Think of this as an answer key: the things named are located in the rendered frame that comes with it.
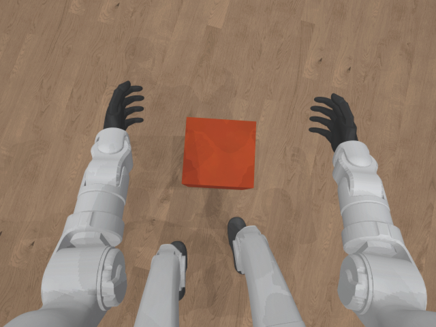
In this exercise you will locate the right robot hand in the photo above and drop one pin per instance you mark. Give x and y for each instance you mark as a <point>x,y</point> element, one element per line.
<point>341,125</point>

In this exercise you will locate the right robot foot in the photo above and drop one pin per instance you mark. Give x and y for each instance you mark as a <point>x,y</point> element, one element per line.
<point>234,226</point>

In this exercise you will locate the left robot forearm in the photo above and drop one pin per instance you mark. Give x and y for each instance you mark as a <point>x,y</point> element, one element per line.
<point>97,218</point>

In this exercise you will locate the right robot upper arm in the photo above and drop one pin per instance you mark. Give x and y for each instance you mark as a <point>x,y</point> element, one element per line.
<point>383,291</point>

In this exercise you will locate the left robot hand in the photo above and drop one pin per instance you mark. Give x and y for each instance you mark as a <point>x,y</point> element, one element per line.
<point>116,113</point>

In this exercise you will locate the left robot upper arm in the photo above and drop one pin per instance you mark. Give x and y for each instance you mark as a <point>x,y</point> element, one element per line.
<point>80,285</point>

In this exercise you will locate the robot right thigh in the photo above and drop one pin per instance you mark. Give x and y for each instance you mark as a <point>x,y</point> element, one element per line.
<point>272,304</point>

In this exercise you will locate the carton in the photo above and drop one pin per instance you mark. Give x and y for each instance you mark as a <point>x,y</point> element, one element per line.
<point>219,153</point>

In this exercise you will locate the right robot forearm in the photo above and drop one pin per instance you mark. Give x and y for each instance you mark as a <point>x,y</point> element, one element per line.
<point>367,222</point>

